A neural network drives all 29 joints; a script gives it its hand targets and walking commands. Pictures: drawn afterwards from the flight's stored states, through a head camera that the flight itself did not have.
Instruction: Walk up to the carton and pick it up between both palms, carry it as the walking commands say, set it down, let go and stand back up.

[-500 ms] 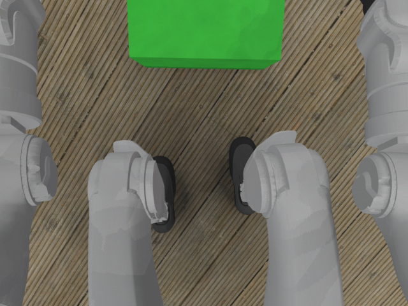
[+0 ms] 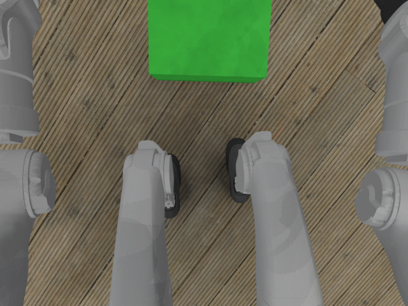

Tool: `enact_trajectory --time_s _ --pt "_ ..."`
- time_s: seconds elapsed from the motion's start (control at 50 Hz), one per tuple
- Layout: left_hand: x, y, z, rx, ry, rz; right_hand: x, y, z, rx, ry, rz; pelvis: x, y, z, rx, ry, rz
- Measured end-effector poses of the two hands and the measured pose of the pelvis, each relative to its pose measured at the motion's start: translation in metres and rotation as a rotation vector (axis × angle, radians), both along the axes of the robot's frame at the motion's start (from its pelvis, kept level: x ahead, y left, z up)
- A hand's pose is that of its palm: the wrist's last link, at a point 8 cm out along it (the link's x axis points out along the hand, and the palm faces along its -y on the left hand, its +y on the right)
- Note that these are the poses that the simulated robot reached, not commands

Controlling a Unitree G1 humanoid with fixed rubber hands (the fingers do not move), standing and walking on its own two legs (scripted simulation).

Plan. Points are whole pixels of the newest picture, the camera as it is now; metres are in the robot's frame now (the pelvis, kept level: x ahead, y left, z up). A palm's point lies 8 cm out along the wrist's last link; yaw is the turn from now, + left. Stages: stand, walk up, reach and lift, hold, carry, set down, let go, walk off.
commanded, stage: set down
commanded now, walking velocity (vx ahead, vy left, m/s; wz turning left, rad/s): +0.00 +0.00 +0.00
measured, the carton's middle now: (207, 44) +0.56 -0.03 -0.44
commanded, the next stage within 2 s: let go in 0.52 s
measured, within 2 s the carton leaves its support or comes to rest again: neither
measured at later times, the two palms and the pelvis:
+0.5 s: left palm out of the picture +0.55 +0.22 +0.05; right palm out of the picture +0.50 -0.27 +0.03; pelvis +0.01 -0.01 +0.11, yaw +2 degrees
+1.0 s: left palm out of the picture +0.42 +0.22 +0.12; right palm out of the picture +0.39 -0.27 +0.12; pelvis +0.09 -0.01 +0.19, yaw +3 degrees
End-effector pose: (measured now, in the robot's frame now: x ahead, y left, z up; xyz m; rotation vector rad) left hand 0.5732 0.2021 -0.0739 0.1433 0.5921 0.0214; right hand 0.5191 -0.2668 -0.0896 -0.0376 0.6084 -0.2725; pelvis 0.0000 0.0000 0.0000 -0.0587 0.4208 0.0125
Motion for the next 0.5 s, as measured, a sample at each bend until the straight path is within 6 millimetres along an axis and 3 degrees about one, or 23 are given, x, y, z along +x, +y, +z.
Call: enact_trajectory --time_s 0.1,0.3,0.44,0.5 --pt "0.001 0.001 0.027 0.007 0.017 0.0 0.0 -0.003 0.02 0.012 0.032 0.002 0.004 -0.004 0.022 0.008 -0.001 0.004" --pt "-0.007 0.004 0.088 0.021 0.017 -0.016 -0.002 -0.006 0.087 0.002 0.002 0.016 0.006 -0.008 0.073 0.016 -0.039 0.014" --pt "-0.014 0.014 0.126 0.009 0.03 -0.005 -0.007 -0.006 0.121 0.005 0.025 0.008 0.005 -0.007 0.102 0.013 -0.017 0.018" --pt "-0.019 0.019 0.129 -0.009 0.095 0.024 -0.014 -0.007 0.124 0.037 0.089 -0.009 0.009 -0.006 0.108 0.013 0.004 0.021"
